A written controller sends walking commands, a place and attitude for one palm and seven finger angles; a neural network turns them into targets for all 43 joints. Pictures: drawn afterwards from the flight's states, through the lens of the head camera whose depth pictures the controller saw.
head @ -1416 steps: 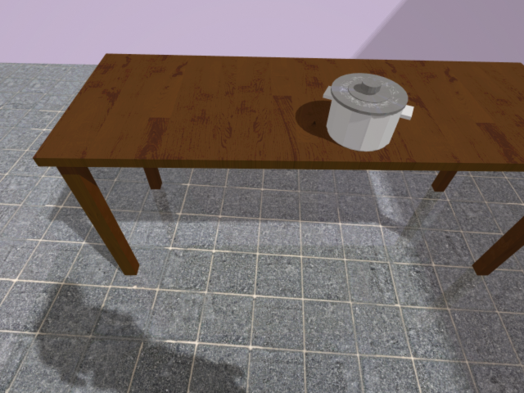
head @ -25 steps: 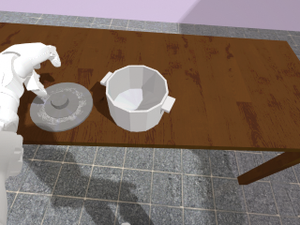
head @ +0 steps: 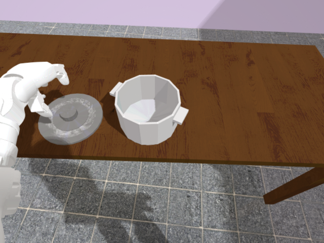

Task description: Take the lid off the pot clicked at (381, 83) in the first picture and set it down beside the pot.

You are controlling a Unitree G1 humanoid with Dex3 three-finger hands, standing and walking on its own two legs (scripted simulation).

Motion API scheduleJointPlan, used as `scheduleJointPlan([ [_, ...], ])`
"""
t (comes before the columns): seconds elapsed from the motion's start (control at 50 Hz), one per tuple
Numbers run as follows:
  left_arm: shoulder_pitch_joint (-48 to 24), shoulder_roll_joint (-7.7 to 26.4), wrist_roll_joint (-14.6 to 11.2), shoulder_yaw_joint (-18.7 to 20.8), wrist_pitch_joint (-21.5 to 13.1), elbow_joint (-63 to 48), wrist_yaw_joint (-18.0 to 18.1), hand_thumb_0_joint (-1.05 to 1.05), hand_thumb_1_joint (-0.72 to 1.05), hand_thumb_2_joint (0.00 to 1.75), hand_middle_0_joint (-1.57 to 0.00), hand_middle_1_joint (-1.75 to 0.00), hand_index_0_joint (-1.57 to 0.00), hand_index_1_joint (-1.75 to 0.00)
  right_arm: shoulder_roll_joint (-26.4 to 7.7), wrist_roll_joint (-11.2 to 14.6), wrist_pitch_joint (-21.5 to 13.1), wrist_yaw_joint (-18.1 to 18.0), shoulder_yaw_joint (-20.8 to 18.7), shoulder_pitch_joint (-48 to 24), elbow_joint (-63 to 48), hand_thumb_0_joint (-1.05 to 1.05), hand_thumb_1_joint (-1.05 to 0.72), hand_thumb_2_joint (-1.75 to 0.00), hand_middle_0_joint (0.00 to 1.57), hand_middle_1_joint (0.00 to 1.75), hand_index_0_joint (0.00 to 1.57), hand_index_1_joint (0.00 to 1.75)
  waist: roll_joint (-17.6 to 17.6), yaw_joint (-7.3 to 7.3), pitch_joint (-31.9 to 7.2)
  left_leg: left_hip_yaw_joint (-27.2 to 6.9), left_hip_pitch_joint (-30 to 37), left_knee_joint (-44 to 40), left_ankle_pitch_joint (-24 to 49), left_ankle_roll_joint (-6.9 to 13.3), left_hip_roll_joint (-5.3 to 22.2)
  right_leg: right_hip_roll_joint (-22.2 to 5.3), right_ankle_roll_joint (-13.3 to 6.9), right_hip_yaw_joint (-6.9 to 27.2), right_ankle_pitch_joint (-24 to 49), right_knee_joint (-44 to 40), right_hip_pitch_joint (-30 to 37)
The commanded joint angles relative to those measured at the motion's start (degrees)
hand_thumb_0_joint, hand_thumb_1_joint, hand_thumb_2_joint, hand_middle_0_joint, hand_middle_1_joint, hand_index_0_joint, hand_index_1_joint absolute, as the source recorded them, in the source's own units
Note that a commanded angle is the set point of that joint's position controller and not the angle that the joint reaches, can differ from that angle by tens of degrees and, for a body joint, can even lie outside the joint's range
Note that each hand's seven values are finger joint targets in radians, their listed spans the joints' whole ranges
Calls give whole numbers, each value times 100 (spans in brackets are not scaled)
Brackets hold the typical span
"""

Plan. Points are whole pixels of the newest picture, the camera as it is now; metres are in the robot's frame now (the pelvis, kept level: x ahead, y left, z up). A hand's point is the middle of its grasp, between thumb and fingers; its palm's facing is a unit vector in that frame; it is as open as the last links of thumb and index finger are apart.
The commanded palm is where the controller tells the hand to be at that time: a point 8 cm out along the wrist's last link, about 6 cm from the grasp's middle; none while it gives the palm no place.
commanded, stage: draw the hand back to the body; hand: left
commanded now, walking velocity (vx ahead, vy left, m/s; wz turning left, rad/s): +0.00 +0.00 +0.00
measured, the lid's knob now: (69, 113) +0.50 +0.29 -0.05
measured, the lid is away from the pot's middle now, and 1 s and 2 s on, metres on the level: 0.25 0.25 0.25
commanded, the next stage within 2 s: step back with the hand held close in 1.96 s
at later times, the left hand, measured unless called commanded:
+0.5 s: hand (59, 90) +0.41 +0.22 +0.15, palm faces +0.31 -0.91 -0.29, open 10.8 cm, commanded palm +0.35 +0.27 +0.17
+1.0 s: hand (51, 121) +0.33 +0.21 +0.16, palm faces +0.42 -0.86 -0.28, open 8.5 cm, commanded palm +0.28 +0.24 +0.17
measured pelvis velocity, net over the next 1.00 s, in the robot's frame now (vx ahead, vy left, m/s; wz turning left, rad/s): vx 0.02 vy -0.06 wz -0.01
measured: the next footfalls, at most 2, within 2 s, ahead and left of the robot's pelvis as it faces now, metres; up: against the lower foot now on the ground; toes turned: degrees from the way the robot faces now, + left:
none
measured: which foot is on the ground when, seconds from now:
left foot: down 0.00-1.00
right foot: down 0.00-1.00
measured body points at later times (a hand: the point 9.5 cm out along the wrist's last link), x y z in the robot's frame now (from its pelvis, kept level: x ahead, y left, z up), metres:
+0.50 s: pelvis +0.01 -0.03 +0.01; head +0.03 -0.03 +0.46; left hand +0.39 +0.27 +0.17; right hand +0.13 -0.28 -0.09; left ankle +0.01 +0.05 -0.73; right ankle -0.02 -0.16 -0.73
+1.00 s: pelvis +0.02 -0.06 +0.01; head +0.03 -0.08 +0.46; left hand +0.30 +0.25 +0.17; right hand +0.19 -0.31 -0.09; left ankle +0.01 +0.05 -0.73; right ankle -0.02 -0.16 -0.73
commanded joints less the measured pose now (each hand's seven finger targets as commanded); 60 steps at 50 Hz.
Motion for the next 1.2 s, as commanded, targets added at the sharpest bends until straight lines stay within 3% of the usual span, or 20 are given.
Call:
scheduleJointPlan([
  [0.0, -2249, 1939, -291, 850, -40, -1572, 207, 0, 2, 58, -32, -91, -32, -91, -947, -10, -136, -97, -315, 54, -641, 0, -90, -90, 20, 30, 20, 30, 300, 33, -2549, -668, 2846, -180, 2770, -87, 210, 440, -356, -314, 1308, -219, -138],
  [0.04, -1942, 1976, -393, 937, -7, -1177, 188, 0, 2, 58, -32, -91, -32, -91, -956, 26, -130, -101, -284, 7, -583, 0, -90, -90, 20, 30, 20, 30, -6, 72, -2169, -561, 2420, -325, 2045, -55, 187, 407, -347, -324, 1115, -259, -51],
  [0.12, -1728, 1367, -332, 395, 52, -1687, 176, 0, 2, 58, -32, -91, -32, -91, -870, 49, -112, -26, -274, -281, -694, 0, -90, -90, 20, 30, 20, 30, 489, 84, -1905, -574, 2527, -367, 2008, -116, 200, 389, -392, -330, 914, -302, -196],
  [0.16, -1761, 1343, -348, 380, 40, -2208, 144, 0, 2, 58, -32, -91, -32, -91, -853, 46, -106, -4, -270, -425, -811, 0, -90, -90, 20, 30, 20, 30, 571, 121, -2098, -604, 2716, -374, 2140, -115, 180, 375, -413, -311, 1004, -367, -84],
  [0.18, -2162, -211, -3798, 1041, -88, -2241, 1016, 0, 2, 58, -32, -91, -32, -91, -432, 71, -386, -87, -222, 316, -842, 0, -90, -90, 20, 30, 20, 30, 483, -137, -1662, -811, 3684, -565, 1262, -370, 663, 264, -525, -287, 728, -366, -350],
  [0.22, -1347, -178, -4127, 1036, -62, -1994, 1691, 0, 2, 58, -32, -91, -32, -91, -610, 48, -594, -180, -101, -69, -768, 0, -90, -90, 20, 30, 20, 30, 189, 43, -1452, -1158, 3616, -974, 405, -404, 783, 264, -549, -204, 241, -514, -309],
  [0.26, -1207, 82, -4780, 1572, -97, -1802, 2044, 0, 2, 58, -32, -91, -32, -91, -768, 13, -707, -266, -86, -209, -676, 0, -90, -90, 20, 30, 20, 30, -462, 123, -1562, -829, 3051, -978, 181, -298, 641, 172, -499, -92, 542, -595, 179],
  [0.3, -1178, 287, -5056, 1941, -157, -2160, 2318, 0, 4, 58, -32, -89, -32, -89, -777, -19, -811, -270, -89, -324, -621, 0, -90, -90, 20, 30, 20, 30, -360, 204, -1593, -595, 2825, -955, 423, -278, 542, 149, -455, -58, 790, -561, 506],
  [0.36, -1249, 368, -5199, 2167, -313, -3400, 2570, 0, 11, 61, -31, -85, -31, -85, -683, -85, -1063, -267, -59, -588, -644, 0, -90, -90, 20, 30, 20, 30, 920, 280, -1829, -511, 3194, -839, 1134, -368, 502, 118, -469, -59, 1079, -498, 662],
  [0.4, -612, 289, -5300, 2346, -253, -3381, 2682, 0, 15, 62, -31, -82, -31, -82, -634, -102, -1172, -233, -53, -594, -614, 0, -90, -90, 20, 30, 20, 30, 1158, 343, -1594, -532, 3094, -825, 1354, -423, 493, 140, -488, -105, 1189, -488, 735],
  [0.48, 1061, 32, -5476, 2604, -138, -3265, 2725, 0, 24, 66, -29, -76, -29, -76, -602, -129, -1234, -174, -125, -596, -645, 0, -90, -90, 20, 30, 20, 30, 343, 477, -1387, -306, 2610, -681, 1946, -355, 444, 150, -426, -149, 1861, -394, 1229],
  [0.54, 1462, -258, -5622, 2434, -64, -3503, 2669, 0, 31, 68, -28, -71, -28, -71, -632, -98, -1240, -167, -185, -706, -684, 0, -90, -90, 20, 30, 20, 30, -418, 453, -1256, -119, 2365, -623, 1748, -258, 430, 127, -323, -88, 2162, -397, 1297],
  [0.58, 1223, -395, -5639, 2229, -90, -3860, 2668, 0, 35, 70, -28, -68, -28, -68, -629, -77, -1281, -180, -189, -788, -667, 0, -90, -90, 20, 30, 20, 30, -220, 393, -1204, -63, 2460, -628, 1708, -231, 391, 120, -294, -43, 2183, -435, 1167],
  [0.66, 1091, 36, -5604, 2570, -143, -4819, 2794, 0, 44, 73, -26, -62, -26, -62, -622, -76, -1417, -215, -179, -865, -619, 0, -90, -90, 20, 30, 20, 30, 251, 413, -1522, -87, 2856, -543, 2071, -209, 351, 89, -279, 4, 2458, -425, 1291],
  [0.7, 1614, -46, -5614, 2646, -100, -4828, 2833, 0, 48, 75, -26, -59, -26, -59, -590, -88, -1463, -219, -176, -885, -591, 0, -90, -90, 20, 30, 20, 30, 319, 469, -1559, -58, 2888, -520, 2258, -211, 323, 80, -253, 17, 2702, -406, 1390],
  [0.76, 2211, -402, -5659, 2499, -47, -4930, 2819, 0, 55, 77, -25, -54, -25, -54, -548, -86, -1493, -215, -189, -951, -585, 0, -90, -90, 20, 30, 20, 30, 150, 478, -1420, -15, 2787, -517, 2270, -215, 305, 63, -221, -3, 2879, -397, 1480],
  [0.88, 2909, -447, -5753, 2656, -5, -5165, 2831, 0, 68, 82, -23, -45, -23, -45, -509, -107, -1471, -246, -168, -1182, -626, 0, -90, -90, 20, 30, 20, 30, -301, 537, -1060, 67, 2469, -580, 1850, -207, 271, 21, -134, 6, 2995, -396, 1474],
  [0.96, 3016, -419, -5766, 2706, -110, -6076, 2851, 0, 77, 85, -22, -39, -22, -39, -426, -109, -1583, -258, -135, -1333, -725, 0, -90, -90, 20, 30, 20, 30, 222, 583, -1232, 58, 2786, -577, 1911, -211, 276, 23, -177, 15, 2733, -453, 1483],
  [1.12, 4012, -935, -5852, 2496, -67, -6285, 2822, 0, 90, 90, -20, -30, -20, -30, -358, -138, -1630, -274, -86, -1490, -767, 0, -90, -90, 20, 30, 20, 30, -127, 622, -763, -3, 2606, -728, 1475, -247, 305, 82, -210, -75, 2051, -574, 1246],
  [1.18, 4172, -917, -5851, 2503, -123, -6677, 2837, 0, 90, 90, -20, -30, -20, -30, -332, -157, -1671, -283, -61, -1532, -794, 0, -90, -90, 20, 30, 20, 30, 63, 639, -769, -29, 2655, -773, 1320, -249, 302, 75, -229, -69, 1786, -629, 1201],
])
